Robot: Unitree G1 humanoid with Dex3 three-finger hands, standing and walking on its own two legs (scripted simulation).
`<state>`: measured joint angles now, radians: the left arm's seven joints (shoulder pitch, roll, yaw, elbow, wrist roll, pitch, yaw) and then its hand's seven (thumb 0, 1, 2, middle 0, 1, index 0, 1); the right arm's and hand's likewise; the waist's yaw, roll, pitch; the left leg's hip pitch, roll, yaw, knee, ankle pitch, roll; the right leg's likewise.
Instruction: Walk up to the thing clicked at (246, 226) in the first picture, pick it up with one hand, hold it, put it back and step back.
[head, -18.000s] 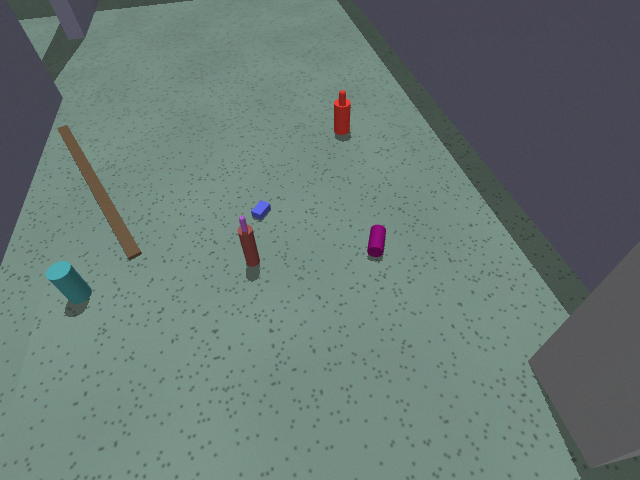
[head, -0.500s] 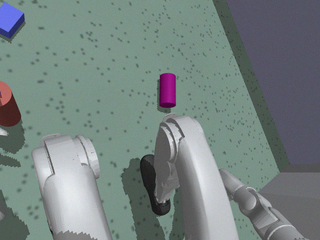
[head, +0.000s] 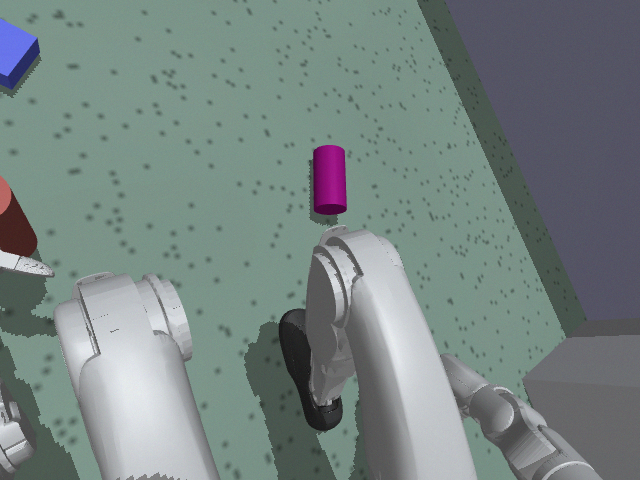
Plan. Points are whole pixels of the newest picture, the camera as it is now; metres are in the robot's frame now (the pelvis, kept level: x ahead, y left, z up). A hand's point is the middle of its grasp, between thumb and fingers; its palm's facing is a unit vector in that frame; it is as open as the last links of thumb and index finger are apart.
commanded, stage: close in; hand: left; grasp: from the side
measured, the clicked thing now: out of the picture +0.42 +0.27 -0.16
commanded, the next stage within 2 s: rest palm in 0.08 s
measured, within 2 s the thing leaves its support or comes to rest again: neither
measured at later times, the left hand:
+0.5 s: hand out of the picture +0.43 +0.26 -0.13, palm faces +0.25 -0.97 -0.02, open 17.7 cm
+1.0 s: hand out of the picture +0.43 +0.26 -0.14, palm faces +0.26 -0.97 +0.00, open 17.1 cm
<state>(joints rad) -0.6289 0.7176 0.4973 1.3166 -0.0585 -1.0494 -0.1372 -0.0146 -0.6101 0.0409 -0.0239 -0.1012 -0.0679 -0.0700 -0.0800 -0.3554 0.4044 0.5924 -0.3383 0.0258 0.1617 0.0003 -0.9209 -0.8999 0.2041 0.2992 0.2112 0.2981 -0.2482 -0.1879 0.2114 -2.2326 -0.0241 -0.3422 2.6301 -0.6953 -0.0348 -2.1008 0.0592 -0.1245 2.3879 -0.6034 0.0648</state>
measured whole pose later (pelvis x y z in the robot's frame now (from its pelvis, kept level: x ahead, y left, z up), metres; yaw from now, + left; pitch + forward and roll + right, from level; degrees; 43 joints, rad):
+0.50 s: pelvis +0.00 +0.00 +0.00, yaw +0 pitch +17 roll -15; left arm -0.63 0.68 0.42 1.30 -0.04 -1.04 -0.05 -0.01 -0.61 0.09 -0.03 -0.09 -0.05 -0.07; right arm -0.11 -0.35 0.37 0.60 -0.32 0.03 0.18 0.00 -0.92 -0.90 0.20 0.30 0.21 0.30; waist -0.24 -0.18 0.20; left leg -2.24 -0.02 -0.33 2.62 -0.70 -0.04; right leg -2.12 0.05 -0.12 2.39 -0.61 0.07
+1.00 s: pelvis +0.00 +0.00 +0.00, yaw +0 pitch +15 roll -16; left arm -0.64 0.71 0.45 1.34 -0.05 -1.06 -0.05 -0.01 -0.58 0.15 -0.11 -0.16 -0.13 -0.15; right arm -0.12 -0.36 0.41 0.59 -0.33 0.04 0.18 0.00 -0.92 -0.90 0.20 0.30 0.21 0.30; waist -0.25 -0.20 0.22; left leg -2.23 -0.02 -0.35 2.63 -0.70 -0.04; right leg -2.10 0.06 -0.13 2.39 -0.60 0.07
